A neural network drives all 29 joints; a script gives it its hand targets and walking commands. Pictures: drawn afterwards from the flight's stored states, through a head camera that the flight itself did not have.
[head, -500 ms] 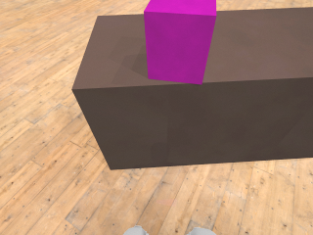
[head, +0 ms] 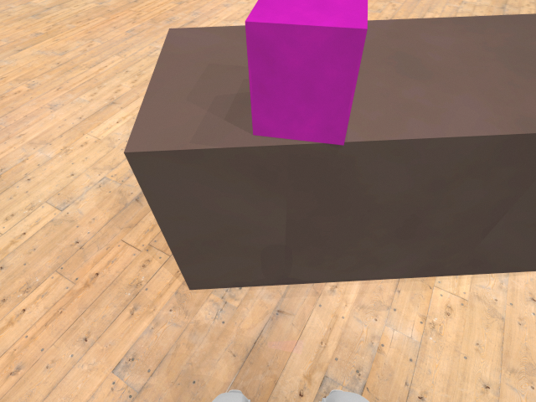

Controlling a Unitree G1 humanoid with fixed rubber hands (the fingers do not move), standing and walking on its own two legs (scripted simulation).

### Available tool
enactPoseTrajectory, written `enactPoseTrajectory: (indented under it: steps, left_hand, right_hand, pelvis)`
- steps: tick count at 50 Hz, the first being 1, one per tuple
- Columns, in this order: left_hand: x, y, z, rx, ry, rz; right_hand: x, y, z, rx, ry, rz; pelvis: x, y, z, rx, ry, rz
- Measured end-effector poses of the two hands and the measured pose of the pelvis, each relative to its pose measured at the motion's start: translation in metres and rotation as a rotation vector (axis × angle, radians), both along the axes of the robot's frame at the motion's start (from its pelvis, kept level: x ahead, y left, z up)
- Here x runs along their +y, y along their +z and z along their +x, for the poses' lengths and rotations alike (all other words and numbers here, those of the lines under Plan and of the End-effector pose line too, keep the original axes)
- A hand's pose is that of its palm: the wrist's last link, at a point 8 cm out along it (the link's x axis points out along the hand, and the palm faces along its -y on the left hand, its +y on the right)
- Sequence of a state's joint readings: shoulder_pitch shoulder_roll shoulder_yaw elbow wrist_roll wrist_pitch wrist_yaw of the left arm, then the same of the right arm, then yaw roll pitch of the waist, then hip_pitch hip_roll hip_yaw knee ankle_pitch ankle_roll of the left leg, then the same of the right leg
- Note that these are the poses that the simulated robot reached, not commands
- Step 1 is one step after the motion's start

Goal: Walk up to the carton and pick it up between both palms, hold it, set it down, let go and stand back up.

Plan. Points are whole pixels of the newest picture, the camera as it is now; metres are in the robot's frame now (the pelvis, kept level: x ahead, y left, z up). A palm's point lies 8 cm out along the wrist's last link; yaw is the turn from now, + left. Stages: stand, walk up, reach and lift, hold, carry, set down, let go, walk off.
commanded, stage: walk up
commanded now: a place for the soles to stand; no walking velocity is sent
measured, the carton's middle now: (306, 66) +0.76 -0.07 +0.12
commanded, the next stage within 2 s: none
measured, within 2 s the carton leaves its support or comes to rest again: neither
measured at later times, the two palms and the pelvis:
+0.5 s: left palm out of the picture +0.12 +0.35 -0.10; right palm out of the picture +0.06 -0.27 -0.08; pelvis +0.05 +0.03 +0.02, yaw +0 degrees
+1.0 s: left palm (131, 359) +0.23 +0.25 -0.10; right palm (490, 362) +0.21 -0.33 -0.11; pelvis +0.18 -0.04 +0.01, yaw +1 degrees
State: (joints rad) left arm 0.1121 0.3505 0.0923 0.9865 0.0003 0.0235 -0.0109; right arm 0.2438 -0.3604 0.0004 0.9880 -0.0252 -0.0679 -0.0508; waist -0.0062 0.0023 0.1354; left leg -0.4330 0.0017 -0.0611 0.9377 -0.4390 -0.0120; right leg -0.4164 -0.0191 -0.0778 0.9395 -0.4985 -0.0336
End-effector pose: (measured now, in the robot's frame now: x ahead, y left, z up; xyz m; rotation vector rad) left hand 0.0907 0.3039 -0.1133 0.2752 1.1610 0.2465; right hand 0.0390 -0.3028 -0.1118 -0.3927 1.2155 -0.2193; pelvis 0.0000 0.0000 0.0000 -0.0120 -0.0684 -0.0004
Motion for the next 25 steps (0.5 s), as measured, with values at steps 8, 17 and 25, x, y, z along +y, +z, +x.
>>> enactPoseTrajectory:
  steps: [8,17,25]
  left_hand:
    - [-0.003,0.004,-0.005,-0.006,-0.002,0.016]
    - [0.025,-0.008,-0.014,0.018,0.001,-0.033]
    - [0.044,0.017,0.030,-0.006,-0.007,-0.016]
  right_hand:
    - [-0.006,-0.003,0.001,-0.010,-0.015,0.015]
    - [0.020,0.006,0.015,-0.019,0.014,0.000]
    - [0.029,0.031,0.023,-0.009,-0.016,-0.006]
  pelvis:
    - [-0.007,-0.001,-0.001,-0.001,0.001,0.010]
    - [0.022,-0.002,0.012,0.006,0.007,-0.017]
    - [0.031,0.020,0.048,-0.037,0.004,-0.025]
